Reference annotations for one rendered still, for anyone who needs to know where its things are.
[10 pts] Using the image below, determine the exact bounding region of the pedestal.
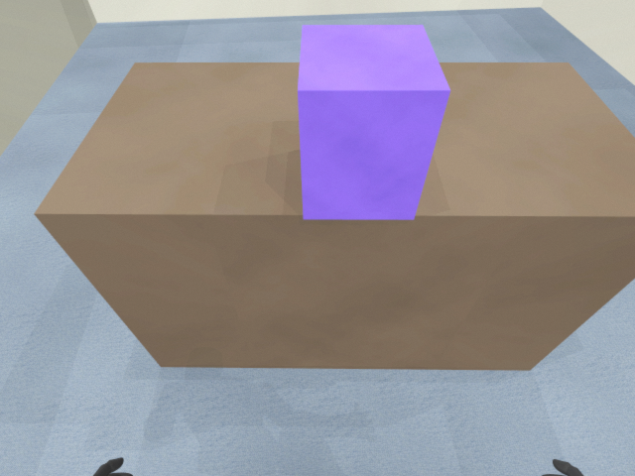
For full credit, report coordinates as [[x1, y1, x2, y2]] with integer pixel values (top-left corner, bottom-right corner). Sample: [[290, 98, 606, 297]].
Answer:
[[34, 62, 635, 371]]

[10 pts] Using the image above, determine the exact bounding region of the carton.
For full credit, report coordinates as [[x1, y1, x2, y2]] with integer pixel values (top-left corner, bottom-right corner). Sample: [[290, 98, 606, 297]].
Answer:
[[298, 25, 450, 220]]

